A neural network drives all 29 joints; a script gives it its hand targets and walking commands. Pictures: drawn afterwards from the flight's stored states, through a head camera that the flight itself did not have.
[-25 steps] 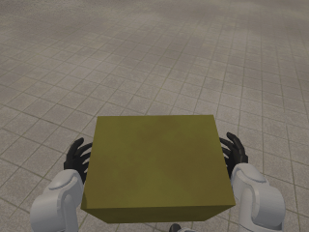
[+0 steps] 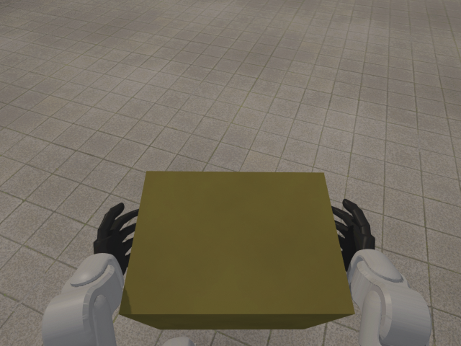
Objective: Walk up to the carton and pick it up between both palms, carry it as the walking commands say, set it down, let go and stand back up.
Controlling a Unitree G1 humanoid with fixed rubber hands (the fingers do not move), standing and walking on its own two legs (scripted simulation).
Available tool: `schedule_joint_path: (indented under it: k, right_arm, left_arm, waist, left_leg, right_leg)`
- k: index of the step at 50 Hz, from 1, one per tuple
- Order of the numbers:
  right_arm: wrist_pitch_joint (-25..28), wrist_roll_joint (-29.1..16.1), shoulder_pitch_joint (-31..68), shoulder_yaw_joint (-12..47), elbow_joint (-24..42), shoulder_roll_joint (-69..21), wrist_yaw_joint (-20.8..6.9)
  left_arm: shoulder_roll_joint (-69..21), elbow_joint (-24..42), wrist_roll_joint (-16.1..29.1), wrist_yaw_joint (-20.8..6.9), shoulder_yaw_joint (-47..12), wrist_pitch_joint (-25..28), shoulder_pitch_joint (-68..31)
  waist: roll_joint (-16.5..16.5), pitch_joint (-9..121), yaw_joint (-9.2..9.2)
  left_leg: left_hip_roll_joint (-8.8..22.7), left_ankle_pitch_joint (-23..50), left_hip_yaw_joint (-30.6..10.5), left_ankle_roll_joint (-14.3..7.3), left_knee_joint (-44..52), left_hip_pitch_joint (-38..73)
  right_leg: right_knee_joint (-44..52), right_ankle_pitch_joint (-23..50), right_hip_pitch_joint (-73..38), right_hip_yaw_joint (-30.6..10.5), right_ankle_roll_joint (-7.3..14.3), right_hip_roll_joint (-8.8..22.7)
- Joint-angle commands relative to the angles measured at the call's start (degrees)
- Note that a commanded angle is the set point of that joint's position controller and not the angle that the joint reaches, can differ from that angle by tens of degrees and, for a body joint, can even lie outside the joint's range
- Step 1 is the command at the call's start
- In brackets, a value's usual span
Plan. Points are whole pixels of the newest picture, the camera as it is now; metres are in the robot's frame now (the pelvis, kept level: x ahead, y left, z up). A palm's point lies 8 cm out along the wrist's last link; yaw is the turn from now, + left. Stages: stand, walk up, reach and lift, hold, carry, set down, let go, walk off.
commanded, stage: carry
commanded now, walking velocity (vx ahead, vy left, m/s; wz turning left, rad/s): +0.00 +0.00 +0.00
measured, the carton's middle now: (233, 258) +0.25 +0.00 +0.02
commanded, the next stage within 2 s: hold in 1.50 s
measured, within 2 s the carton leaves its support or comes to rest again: neither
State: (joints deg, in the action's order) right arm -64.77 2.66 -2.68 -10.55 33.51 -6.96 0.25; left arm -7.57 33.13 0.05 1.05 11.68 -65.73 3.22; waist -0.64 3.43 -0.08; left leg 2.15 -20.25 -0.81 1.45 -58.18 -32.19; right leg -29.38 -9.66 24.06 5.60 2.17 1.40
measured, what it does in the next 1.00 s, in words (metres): walks backwards: left foot, then right foot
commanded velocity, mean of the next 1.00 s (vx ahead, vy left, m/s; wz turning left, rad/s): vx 0.00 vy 0.00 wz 0.00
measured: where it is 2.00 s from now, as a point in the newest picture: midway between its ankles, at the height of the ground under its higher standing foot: outside the picture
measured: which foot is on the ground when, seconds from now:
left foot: up 0.00-0.14, down 0.16-1.00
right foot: down 0.00-0.18, up 0.20-0.34, down 0.36-1.00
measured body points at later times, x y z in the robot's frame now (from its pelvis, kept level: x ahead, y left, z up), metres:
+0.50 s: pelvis -0.09 +0.03 +0.00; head -0.10 +0.04 +0.45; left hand +0.14 +0.22 +0.08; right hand +0.15 -0.14 +0.09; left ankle -0.12 +0.14 -0.73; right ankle -0.06 -0.10 -0.73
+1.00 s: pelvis -0.12 +0.02 +0.00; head -0.14 +0.02 +0.45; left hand +0.12 +0.21 +0.07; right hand +0.13 -0.15 +0.08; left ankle -0.12 +0.14 -0.73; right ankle -0.06 -0.10 -0.73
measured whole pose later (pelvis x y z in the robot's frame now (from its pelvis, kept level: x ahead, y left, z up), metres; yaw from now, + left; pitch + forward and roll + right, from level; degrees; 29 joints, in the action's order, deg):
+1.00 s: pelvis -0.12 +0.02 +0.00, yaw +0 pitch +3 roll +0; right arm -60.8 2.7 -2.7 -9.7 25.5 -7.0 1.6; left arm -4.6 24.8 -0.2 0.6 10.6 -61.0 3.9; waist -0.1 6.8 -0.1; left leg 1.5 -15.6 2.8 -0.1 -31.1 -18.3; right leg -28.2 -9.1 21.7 6.0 -0.1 3.3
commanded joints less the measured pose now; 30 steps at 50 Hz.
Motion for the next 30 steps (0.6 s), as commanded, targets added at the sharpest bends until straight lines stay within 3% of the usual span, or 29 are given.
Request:
schedule_joint_path:
  k: [1, 2, 3, 4, 5, 7, 8, 9, 10, 11, 12, 14, 15, 16, 17, 18, 20, 21, 24, 25, 26, 27, 28, 29, 30]
  right_arm:
    - [-1.26, -18.09, 22.45, 48.64, 9.44, -39.01, -3.14]
    - [-1.18, -18.71, 24.71, 49.14, 10.7, -38.76, -3.17]
    - [-1.96, -17.77, 23.29, 48.31, 9.15, -38.04, -2.74]
    - [-2.22, -17.62, 22.15, 48.12, 8.47, -37.54, -2.63]
    - [-2.48, -17.87, 21.58, 47.97, 7.57, -38.09, -2.45]
    - [-2.69, -17.84, 18.81, 47.35, 6.4, -37.77, -2.62]
    - [-2.57, -18.26, 22.43, 47.96, 8.19, -38.4, -2.66]
    - [-2.56, -18.03, 23.27, 47.74, 8.57, -37.42, -2.8]
    - [-2.44, -17.23, 21.82, 46.96, 7.94, -38.21, -3.22]
    - [-2.43, -17.55, 23.55, 46.96, 8.13, -38.71, -3.59]
    - [-2.53, -17.5, 23.42, 46.54, 7.67, -38.4, -3.79]
    - [-2.58, -17.08, 23.47, 46.54, 6.97, -37.8, -3.53]
    - [-2.76, -17.23, 23.14, 46.72, 5.4, -38.8, -3.37]
    - [-2.55, -16.9, 22.6, 45.73, 5.07, -37.42, -3.22]
    - [-2.15, -16.44, 20.42, 45.46, 4.68, -37.48, -2.97]
    - [-1.71, -16.8, 21.15, 46.02, 5.97, -38.29, -3.05]
    - [-0.94, -16.89, 22.98, 45.93, 6.98, -39.13, -2.97]
    - [-0.57, -17.33, 22.94, 47.08, 9.74, -39.03, -3.11]
    - [-0.59, -15.81, 22.7, 45.34, 5.3, -38.38, -3.14]
    - [0.06, -11.86, 19.45, 40.19, -5.66, -32.67, -3.37]
    - [0.28, -14.82, 22.44, 43.99, 3.23, -35.16, -3.0]
    - [0.33, -14.75, 23.56, 44.17, 3.65, -35.85, -2.75]
    - [0.11, -14.9, 22.45, 44.31, 3.18, -36.5, -2.81]
    - [0.62, -12.15, 20.53, 40.94, -3.93, -33.03, -2.85]
    - [0.42, -15.87, 24.42, 45.88, 6.9, -36.52, -2.47]
  left_arm:
    - [-37.05, 10.6, 14.91, -4.93, -46.95, -0.13, -21.63]
    - [-35.82, 11.96, 14.7, -5.02, -47.1, -0.25, -22.38]
    - [-35.51, 9.22, 14.55, -4.98, -46.34, -1.07, -21.27]
    - [-34.61, 10.6, 14.39, -4.77, -46.58, -1.3, -21.78]
    - [-34.36, 10.31, 14.0, -4.36, -45.93, -1.54, -20.56]
    - [-33.91, 9.53, 13.55, -4.16, -46.12, -1.95, -18.96]
    - [-34.19, 9.77, 13.74, -4.25, -46.6, -1.98, -21.43]
    - [-34.68, 8.14, 13.55, -4.3, -45.98, -2.0, -20.54]
    - [-35.74, 10.7, 14.77, -4.63, -48.46, -2.02, -24.37]
    - [-37.22, 10.59, 15.08, -4.52, -48.99, -1.82, -26.6]
    - [-37.55, 10.58, 15.36, -4.57, -49.39, -1.95, -27.09]
    - [-37.66, 7.57, 15.17, -4.86, -48.78, -2.25, -24.79]
    - [-37.66, 7.19, 15.55, -4.93, -48.36, -2.53, -24.78]
    - [-36.82, 7.1, 15.19, -4.48, -48.01, -2.43, -25.88]
    - [-37.19, 6.05, 15.58, -4.44, -47.81, -2.11, -23.81]
    - [-37.65, 8.68, 15.72, -4.28, -48.86, -1.62, -26.18]
    - [-37.05, 8.44, 15.55, -4.88, -46.97, -0.53, -26.05]
    - [-37.98, 9.52, 15.69, -5.0, -47.85, -0.07, -24.72]
    - [-36.39, 8.2, 14.43, -5.12, -46.67, 0.23, -27.27]
    - [-29.87, -2.15, 10.04, -5.27, -41.1, 0.71, -23.74]
    - [-33.39, 4.02, 12.37, -5.09, -44.51, 0.59, -23.9]
    - [-34.63, 4.41, 13.19, -5.09, -45.04, 0.84, -26.0]
    - [-33.89, 6.35, 13.38, -4.94, -45.7, 0.82, -26.26]
    - [-30.82, -2.14, 10.38, -4.96, -41.49, 1.19, -23.35]
    - [-34.78, 7.58, 13.46, -4.65, -46.35, 0.81, -25.96]
  waist:
    - [11.0, 12.36, -0.02]
    - [12.24, 12.87, -0.1]
    - [14.22, 12.54, -0.25]
    - [14.05, 11.8, -0.16]
    - [12.93, 11.86, -0.17]
    - [6.47, 13.15, 0.42]
    - [2.72, 12.81, 0.19]
    - [-7.29, 11.63, 0.07]
    - [-12.21, 4.61, 0.15]
    - [-9.95, 3.26, 0.18]
    - [-12.03, 4.41, 0.07]
    - [-8.2, 4.63, -0.51]
    - [-8.24, 8.3, -0.59]
    - [-8.21, 11.73, -0.42]
    - [-9.65, 17.96, -0.07]
    - [-10.22, 20.36, 0.08]
    - [-0.65, 23.77, 0.58]
    - [1.6, 23.22, 0.47]
    - [0.98, 17.83, 0.3]
    - [-1.35, 14.32, 0.03]
    - [-1.41, 14.95, 0.21]
    - [-0.2, 15.04, 0.27]
    - [-1.04, 13.74, 0.1]
    - [1.06, 13.11, 0.1]
    - [-0.67, 13.8, 0.34]
  left_leg:
    - [-1.39, -6.79, 5.97, 1.41, 9.3, 7.94]
    - [-2.24, -8.34, 6.53, 0.83, 12.3, 9.72]
    - [-2.66, -9.17, 7.47, 0.48, 15.05, 11.74]
    - [-2.15, -8.33, 7.21, -0.34, 19.82, 13.41]
    - [-3.66, -8.0, 9.15, -0.56, 26.55, 15.87]
    - [-4.83, -4.88, 10.91, -1.05, 41.59, 21.8]
    - [2.15, -11.4, 1.76, -1.58, 44.72, 22.2]
    - [12.95, -13.45, -11.12, -3.65, 48.75, 21.83]
    - [15.11, -15.21, -13.51, -4.75, 49.33, 11.25]
    - [14.37, -11.28, -9.73, -5.12, 48.64, 7.03]
    - [13.31, -8.42, -7.24, -5.12, 47.36, 6.02]
    - [10.62, 6.46, -1.72, -4.91, 40.66, 7.84]
    - [8.75, 20.42, -0.16, -4.29, 35.26, 14.94]
    - [8.67, 39.51, 1.33, -3.8, 29.82, 22.19]
    - [8.6, 48.12, -0.08, -3.43, 27.19, 25.63]
    - [8.37, 51.2, -0.42, -3.01, 25.74, 27.69]
    - [6.65, 36.55, -0.64, -1.69, 24.97, 20.83]
    - [5.84, 30.88, 0.42, -1.46, 25.34, 19.64]
    - [5.15, 15.91, -0.09, -1.69, 30.89, 15.72]
    - [4.96, 12.56, -0.32, -1.8, 32.33, 14.83]
    - [5.42, 11.32, -0.5, -2.01, 32.72, 14.91]
    - [5.48, 9.66, -1.26, -2.12, 33.6, 14.13]
    - [5.32, 8.05, -0.8, -2.31, 33.84, 13.81]
    - [5.03, 7.88, -1.71, -2.77, 34.25, 12.59]
    - [5.26, 8.08, -0.85, -2.11, 34.36, 12.43]
  right_leg:
    - [17.39, -21.48, -2.32, -14.15, 2.17, 15.04]
    - [18.66, -24.06, -2.84, -13.8, 1.71, 14.88]
    - [19.66, -26.64, -2.06, -14.77, 1.78, 15.54]
    - [19.95, -25.71, -2.7, -15.0, 1.25, 15.83]
    - [18.91, -24.0, -4.68, -12.84, 0.31, 13.36]
    - [15.15, -20.14, -7.57, -7.1, -3.76, 8.4]
    - [8.86, -17.61, -5.48, -4.93, -5.47, 6.32]
    - [1.64, -9.51, -1.85, -2.77, -6.33, 3.76]
    - [-6.35, -7.69, 0.18, -0.68, -5.01, 1.67]
    - [-12.17, -5.15, -1.99, -1.39, -4.57, 1.65]
    - [-16.67, -6.04, -1.41, -2.94, -3.47, 2.21]
    - [-11.62, -5.45, -2.15, -2.55, -2.25, 2.82]
    - [-1.3, -3.5, -3.65, 0.1, -2.22, 1.86]
    - [3.97, 1.18, -4.62, 1.37, -2.31, 2.83]
    - [3.86, 3.83, -8.14, 1.55, -2.45, 2.58]
    - [4.78, 8.2, -10.34, 0.49, -2.4, 4.48]
    - [-0.87, 23.54, -19.03, -2.38, -2.26, 8.0]
    - [-1.84, 26.33, -18.44, -2.71, -2.01, 8.55]
    - [1.2, 11.81, -15.36, -2.99, -2.07, 8.14]
    - [2.31, 6.85, -12.41, -4.05, -2.18, 7.85]
    - [2.9, 4.1, -12.29, -3.43, -1.92, 7.8]
    - [3.0, 1.93, -12.08, -3.5, -2.11, 7.48]
    - [3.92, 1.01, -11.84, -3.59, -2.15, 7.34]
    - [4.16, 0.33, -12.28, -3.29, -2.39, 7.14]
    - [3.51, 1.17, -13.0, -3.1, -2.2, 7.2]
